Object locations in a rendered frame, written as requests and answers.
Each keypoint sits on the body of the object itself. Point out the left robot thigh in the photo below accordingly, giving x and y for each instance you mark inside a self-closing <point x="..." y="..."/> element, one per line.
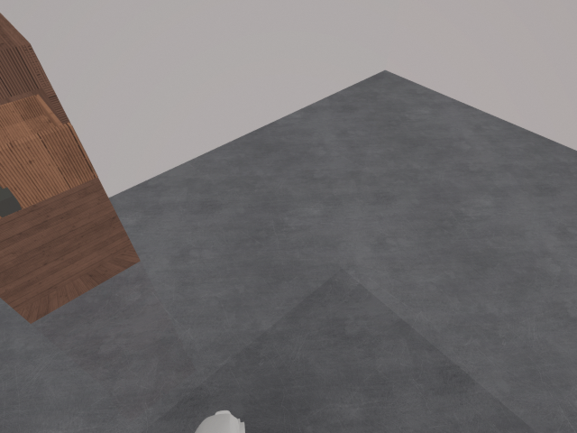
<point x="221" y="423"/>

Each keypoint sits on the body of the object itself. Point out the drawer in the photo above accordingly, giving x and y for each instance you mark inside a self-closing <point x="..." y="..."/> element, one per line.
<point x="39" y="156"/>

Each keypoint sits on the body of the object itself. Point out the cabinet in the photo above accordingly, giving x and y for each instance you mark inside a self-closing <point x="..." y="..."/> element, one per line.
<point x="57" y="249"/>

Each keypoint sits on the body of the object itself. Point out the handle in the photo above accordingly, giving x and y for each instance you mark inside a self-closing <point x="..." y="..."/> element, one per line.
<point x="8" y="203"/>

